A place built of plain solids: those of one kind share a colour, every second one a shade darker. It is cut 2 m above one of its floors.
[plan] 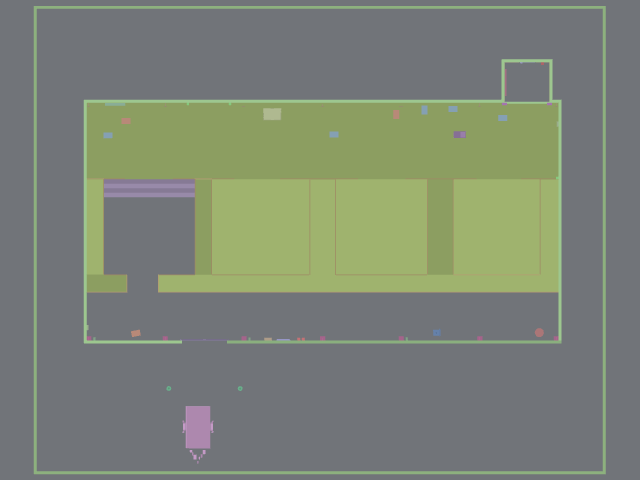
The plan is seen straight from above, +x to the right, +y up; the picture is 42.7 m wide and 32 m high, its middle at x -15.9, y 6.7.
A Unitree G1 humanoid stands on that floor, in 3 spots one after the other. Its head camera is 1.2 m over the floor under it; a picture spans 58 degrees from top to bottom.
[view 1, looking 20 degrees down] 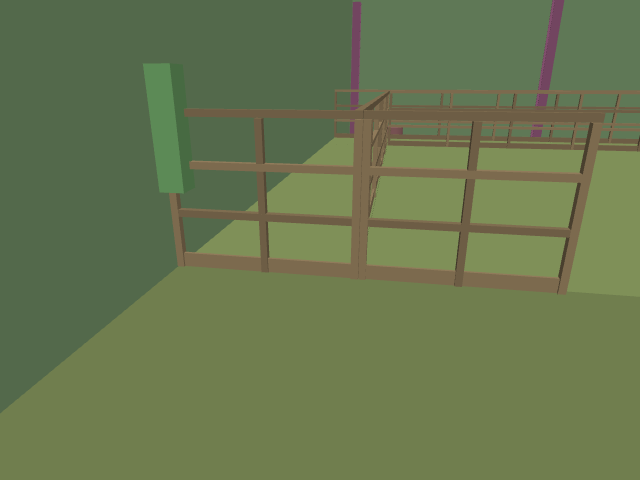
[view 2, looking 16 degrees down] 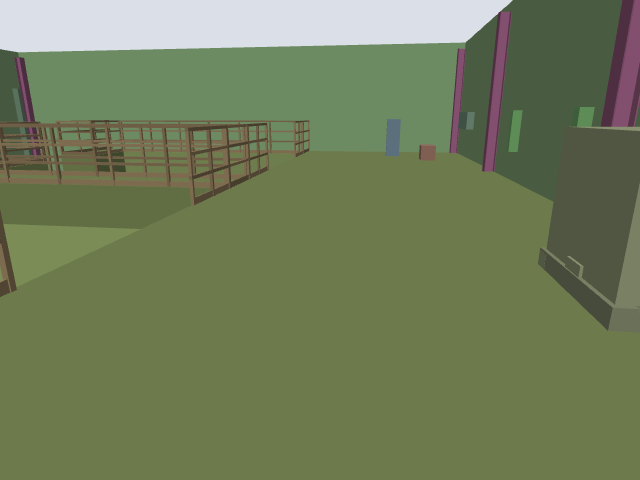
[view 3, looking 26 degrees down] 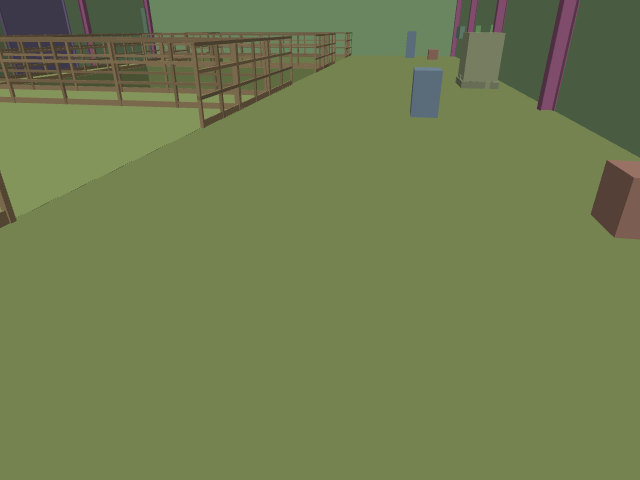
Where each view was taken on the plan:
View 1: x -1.45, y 13.35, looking -80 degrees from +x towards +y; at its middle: raised_floor_bank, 3.51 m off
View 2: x -16.00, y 13.35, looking -172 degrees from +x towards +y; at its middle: raised_floor_bank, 4.35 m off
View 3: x -7.85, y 13.35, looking -170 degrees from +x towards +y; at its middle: raised_floor_bank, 2.74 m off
